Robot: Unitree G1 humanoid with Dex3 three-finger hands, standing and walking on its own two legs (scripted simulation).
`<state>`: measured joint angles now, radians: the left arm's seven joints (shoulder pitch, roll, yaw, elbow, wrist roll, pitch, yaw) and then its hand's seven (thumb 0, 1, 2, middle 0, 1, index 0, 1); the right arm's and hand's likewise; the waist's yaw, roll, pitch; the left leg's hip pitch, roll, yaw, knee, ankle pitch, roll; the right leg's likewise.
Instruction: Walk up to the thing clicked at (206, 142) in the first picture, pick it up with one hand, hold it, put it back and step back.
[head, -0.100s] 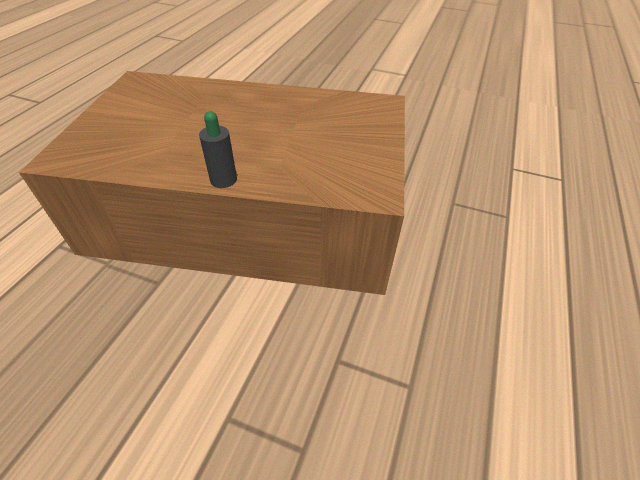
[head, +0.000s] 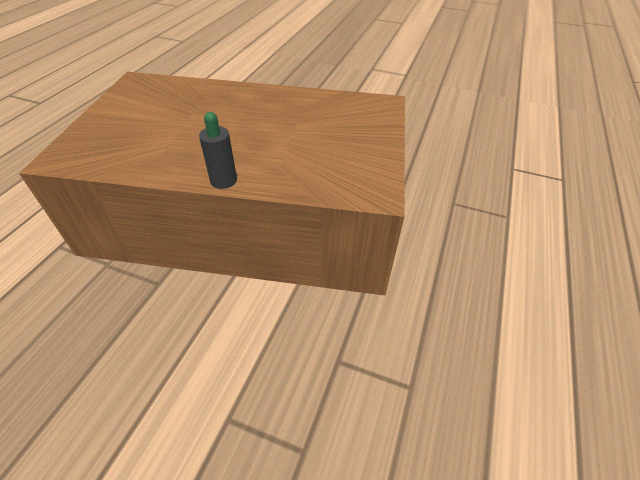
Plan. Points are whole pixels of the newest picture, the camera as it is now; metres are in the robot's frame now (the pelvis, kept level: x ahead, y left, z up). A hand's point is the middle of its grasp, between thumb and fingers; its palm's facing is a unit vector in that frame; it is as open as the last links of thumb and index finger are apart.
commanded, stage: stand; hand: left
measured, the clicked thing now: (217, 149) +1.08 +0.30 -0.24
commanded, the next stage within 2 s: walk up in 1.02 s
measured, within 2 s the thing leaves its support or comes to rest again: neither
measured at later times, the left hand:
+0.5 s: hand out of the picture +0.08 +0.25 -0.16, palm faces -0.01 -0.94 -0.34, open 7.4 cm
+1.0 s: hand out of the picture +0.08 +0.25 -0.16, palm faces -0.01 -0.94 -0.34, open 7.4 cm
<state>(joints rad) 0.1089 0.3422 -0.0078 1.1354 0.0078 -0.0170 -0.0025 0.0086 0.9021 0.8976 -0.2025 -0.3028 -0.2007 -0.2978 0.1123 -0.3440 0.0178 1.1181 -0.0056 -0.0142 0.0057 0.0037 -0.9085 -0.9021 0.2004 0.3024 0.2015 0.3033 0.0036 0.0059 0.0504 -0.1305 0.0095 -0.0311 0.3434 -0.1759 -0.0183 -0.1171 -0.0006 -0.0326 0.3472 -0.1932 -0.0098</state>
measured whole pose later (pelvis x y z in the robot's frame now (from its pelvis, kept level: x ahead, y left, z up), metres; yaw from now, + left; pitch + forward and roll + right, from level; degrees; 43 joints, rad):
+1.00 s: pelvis +0.01 +0.00 +0.00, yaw +0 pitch -2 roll +0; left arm 0.12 0.34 0.00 1.14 0.01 -0.01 0.00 0.01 0.90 0.90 -0.20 -0.30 -0.20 -0.30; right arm 0.12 -0.35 0.02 1.12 -0.01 -0.01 0.00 0.00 -0.91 -0.90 0.20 0.30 0.20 0.30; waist 0.00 0.01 0.05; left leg -0.11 0.01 -0.04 0.32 -0.18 -0.02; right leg -0.09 0.00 -0.04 0.32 -0.19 -0.01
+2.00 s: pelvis +0.31 +0.14 -0.02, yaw -8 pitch -3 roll -1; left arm 0.36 0.42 0.05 0.84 0.02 -0.11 0.00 0.01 0.90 0.90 -0.21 -0.30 -0.21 -0.30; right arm 0.26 -0.45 -0.09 0.80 -0.04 0.02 0.11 0.01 -0.91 -0.90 0.20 0.30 0.20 0.30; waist 0.02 0.08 0.07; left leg -0.50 0.13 -0.01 0.84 -0.33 0.00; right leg -0.21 -0.05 -0.02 0.59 -0.34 0.00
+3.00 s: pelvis +0.60 +0.26 -0.04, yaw -15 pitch -2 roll +0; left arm 0.24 0.42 0.04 0.97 0.00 -0.02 0.00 0.01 0.90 0.90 -0.20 -0.30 -0.20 -0.30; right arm 0.19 -0.38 -0.01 0.90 -0.01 -0.03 0.02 0.00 -0.91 -0.90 0.20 0.30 0.20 0.30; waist 0.01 -0.02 0.09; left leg -0.42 0.09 0.03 0.79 -0.33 -0.04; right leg -0.35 -0.03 -0.02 0.79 -0.41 -0.02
